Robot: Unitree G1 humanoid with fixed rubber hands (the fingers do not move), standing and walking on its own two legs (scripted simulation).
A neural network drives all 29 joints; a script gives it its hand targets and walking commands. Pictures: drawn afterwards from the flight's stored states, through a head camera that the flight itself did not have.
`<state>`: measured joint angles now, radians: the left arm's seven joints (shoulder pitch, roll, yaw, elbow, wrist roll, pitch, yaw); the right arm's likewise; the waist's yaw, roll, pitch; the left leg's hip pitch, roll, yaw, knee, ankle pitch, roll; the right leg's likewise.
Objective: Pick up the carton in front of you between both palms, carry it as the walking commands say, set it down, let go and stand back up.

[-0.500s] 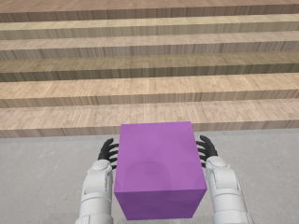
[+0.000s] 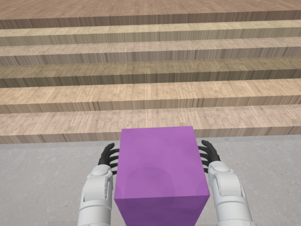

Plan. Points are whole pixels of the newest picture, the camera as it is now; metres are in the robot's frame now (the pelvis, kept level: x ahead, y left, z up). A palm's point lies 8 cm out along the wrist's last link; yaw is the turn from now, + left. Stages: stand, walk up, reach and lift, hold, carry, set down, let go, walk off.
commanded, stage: hold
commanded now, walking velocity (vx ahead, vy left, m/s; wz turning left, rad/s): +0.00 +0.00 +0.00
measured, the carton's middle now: (159, 178) +0.29 +0.00 -0.04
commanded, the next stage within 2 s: carry in 0.32 s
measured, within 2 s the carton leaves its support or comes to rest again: neither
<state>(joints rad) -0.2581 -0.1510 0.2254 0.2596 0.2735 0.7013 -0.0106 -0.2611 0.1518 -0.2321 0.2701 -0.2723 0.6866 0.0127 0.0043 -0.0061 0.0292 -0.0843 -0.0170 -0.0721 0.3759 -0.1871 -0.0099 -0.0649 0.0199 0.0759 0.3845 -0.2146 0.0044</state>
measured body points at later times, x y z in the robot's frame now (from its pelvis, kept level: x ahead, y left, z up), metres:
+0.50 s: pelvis +0.00 -0.01 -0.01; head -0.04 -0.01 +0.44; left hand +0.31 +0.14 +0.06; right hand +0.30 -0.17 +0.05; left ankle +0.02 +0.13 -0.74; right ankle +0.00 -0.12 -0.74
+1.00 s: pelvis +0.21 -0.01 +0.00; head +0.19 -0.02 +0.45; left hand +0.50 +0.12 +0.08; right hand +0.47 -0.18 +0.08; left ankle +0.12 +0.10 -0.74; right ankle +0.29 -0.14 -0.72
